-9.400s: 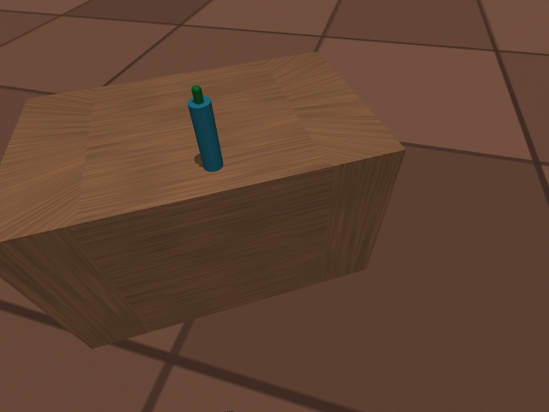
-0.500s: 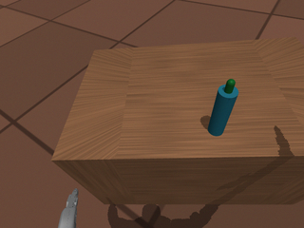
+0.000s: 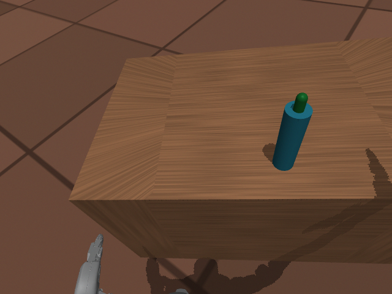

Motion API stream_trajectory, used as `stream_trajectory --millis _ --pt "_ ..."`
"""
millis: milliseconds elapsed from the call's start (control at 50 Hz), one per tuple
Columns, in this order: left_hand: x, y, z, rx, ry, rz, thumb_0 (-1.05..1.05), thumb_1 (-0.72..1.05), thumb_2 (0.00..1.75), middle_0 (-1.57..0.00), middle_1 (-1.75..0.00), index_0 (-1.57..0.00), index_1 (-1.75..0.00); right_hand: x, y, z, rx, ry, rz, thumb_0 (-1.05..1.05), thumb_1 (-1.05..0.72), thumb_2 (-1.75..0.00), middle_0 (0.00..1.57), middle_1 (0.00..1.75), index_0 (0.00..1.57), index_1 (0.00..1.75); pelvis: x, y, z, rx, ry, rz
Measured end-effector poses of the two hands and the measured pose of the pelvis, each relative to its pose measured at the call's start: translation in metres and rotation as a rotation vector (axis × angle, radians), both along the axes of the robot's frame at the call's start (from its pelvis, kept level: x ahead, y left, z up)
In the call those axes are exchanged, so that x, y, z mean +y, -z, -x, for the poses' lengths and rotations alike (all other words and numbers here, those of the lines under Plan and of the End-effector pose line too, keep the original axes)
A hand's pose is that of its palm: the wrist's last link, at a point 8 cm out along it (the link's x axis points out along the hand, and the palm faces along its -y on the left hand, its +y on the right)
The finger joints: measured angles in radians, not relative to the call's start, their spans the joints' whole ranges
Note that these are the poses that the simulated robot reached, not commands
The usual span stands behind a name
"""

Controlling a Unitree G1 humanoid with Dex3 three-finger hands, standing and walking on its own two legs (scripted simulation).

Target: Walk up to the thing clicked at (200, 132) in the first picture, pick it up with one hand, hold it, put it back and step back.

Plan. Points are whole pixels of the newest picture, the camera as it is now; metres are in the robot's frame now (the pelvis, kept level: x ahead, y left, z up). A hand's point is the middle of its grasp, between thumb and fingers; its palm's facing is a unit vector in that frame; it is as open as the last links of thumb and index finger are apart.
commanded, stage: go down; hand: right
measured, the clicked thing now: (291, 133) +0.47 -0.16 +0.03
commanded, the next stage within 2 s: approach in 1.20 s
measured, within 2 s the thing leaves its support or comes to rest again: neither
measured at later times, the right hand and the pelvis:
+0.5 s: hand out of the picture +0.38 -0.35 +0.10, palm faces +0.10 +0.99 +0.02, open 17.4 cm; pelvis +0.00 +0.00 -0.01, yaw +0 degrees
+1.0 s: hand out of the picture +0.38 -0.35 +0.10, palm faces +0.08 +1.00 +0.01, open 17.4 cm; pelvis +0.00 +0.00 -0.01, yaw +0 degrees
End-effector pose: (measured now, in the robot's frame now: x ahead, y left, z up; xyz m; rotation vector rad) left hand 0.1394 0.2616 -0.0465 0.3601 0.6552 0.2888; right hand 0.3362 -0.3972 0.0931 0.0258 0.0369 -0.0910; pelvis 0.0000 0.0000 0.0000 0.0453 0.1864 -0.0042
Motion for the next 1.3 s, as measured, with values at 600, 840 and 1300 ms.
stream_trajectory --millis 600,840,1300 --pt "0.005 -0.005 -0.002 -0.044 0.028 -0.009 -0.01 -0.54 0.06 -0.06 -0.05 -0.06 -0.05 -0.007 -0.013 -0.022 0.002 0.007 0.002 -0.01 0.51 -0.05 0.06 0.04 0.05 0.05 0.005 0.008 -0.003 0.035 0.0 -0.002" --pt "0.001 -0.008 -0.002 -0.043 0.049 -0.023 -0.01 -0.54 0.06 -0.06 -0.05 -0.06 -0.05 -0.014 0.004 -0.012 0.0 0.025 -0.005 -0.02 0.54 -0.05 0.06 0.04 0.05 0.05 0.005 0.011 -0.003 0.046 0.0 -0.002" --pt "0.004 -0.01 0.004 -0.062 0.053 -0.027 -0.01 -0.53 0.05 -0.05 -0.05 -0.06 -0.04 -0.014 -0.001 -0.01 0.023 0.016 0.012 -0.01 0.51 -0.05 0.06 0.05 0.05 0.05 0.006 0.012 0.004 0.038 -0.001 0.001"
